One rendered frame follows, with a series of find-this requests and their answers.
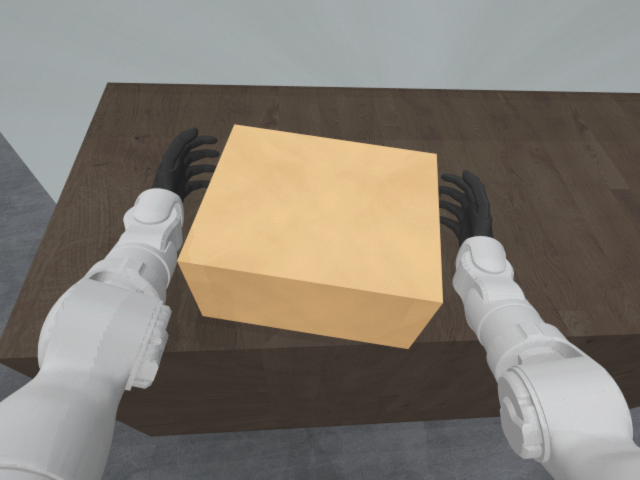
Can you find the robot right forearm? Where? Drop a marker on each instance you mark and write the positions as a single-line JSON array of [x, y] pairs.
[[505, 323]]

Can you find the left robot upper arm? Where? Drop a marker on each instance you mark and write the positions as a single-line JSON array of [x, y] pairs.
[[60, 425]]

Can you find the left robot hand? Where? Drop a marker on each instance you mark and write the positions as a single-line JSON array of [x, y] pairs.
[[174, 170]]

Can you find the right robot upper arm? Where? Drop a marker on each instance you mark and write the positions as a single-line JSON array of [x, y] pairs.
[[567, 415]]

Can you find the right robot hand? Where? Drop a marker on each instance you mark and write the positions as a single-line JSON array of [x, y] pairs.
[[474, 215]]

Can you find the carton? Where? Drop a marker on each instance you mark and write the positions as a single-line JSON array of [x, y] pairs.
[[318, 235]]

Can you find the robot left forearm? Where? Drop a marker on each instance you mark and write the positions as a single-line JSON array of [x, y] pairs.
[[144, 258]]

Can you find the pedestal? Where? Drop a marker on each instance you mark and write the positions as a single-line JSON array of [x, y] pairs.
[[561, 171]]

